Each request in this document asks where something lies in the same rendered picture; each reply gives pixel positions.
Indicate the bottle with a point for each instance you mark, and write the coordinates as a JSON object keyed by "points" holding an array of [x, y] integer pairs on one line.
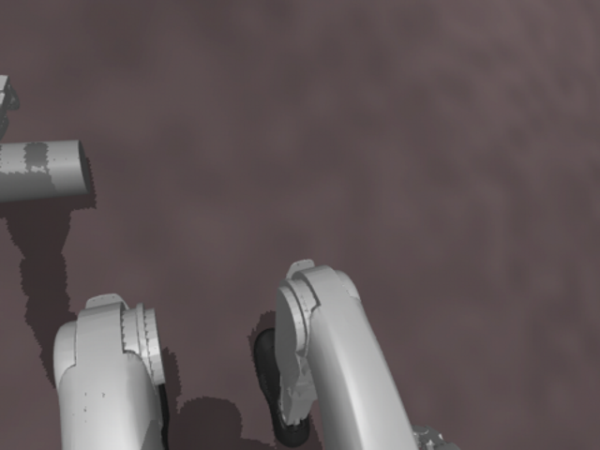
{"points": [[40, 170]]}

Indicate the right robot hand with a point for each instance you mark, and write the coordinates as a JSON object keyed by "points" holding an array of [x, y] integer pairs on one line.
{"points": [[430, 439]]}

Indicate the left robot hand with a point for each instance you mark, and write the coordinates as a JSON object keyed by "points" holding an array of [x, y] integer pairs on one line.
{"points": [[8, 101]]}

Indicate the right robot foot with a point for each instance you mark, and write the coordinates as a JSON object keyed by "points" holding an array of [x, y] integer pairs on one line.
{"points": [[269, 381]]}

